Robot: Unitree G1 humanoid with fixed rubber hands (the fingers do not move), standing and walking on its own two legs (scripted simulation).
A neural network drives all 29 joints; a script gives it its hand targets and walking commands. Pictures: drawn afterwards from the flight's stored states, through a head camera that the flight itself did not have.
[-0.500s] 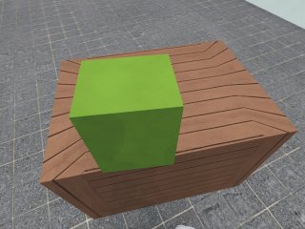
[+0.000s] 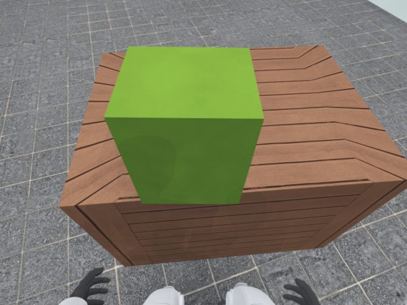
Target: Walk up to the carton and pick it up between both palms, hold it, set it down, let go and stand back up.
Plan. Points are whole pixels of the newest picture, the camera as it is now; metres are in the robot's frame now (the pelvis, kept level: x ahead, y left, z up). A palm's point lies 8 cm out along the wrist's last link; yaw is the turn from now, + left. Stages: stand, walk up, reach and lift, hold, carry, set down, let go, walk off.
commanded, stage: reach and lift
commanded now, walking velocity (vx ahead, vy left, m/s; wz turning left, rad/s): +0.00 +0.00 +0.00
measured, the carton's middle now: (189, 134) +0.45 +0.05 +0.06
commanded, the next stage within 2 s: none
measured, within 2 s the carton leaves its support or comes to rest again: neither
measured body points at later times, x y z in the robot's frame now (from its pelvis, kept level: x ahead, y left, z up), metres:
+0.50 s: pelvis -0.01 -0.03 +0.02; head -0.01 -0.04 +0.47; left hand +0.13 +0.24 -0.06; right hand +0.13 -0.21 -0.07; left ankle +0.03 +0.09 -0.69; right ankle +0.07 -0.07 -0.69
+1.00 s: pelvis +0.02 -0.04 +0.03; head +0.02 -0.02 +0.48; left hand +0.21 +0.23 -0.03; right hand +0.19 -0.20 -0.02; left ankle +0.03 +0.10 -0.69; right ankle +0.07 -0.07 -0.69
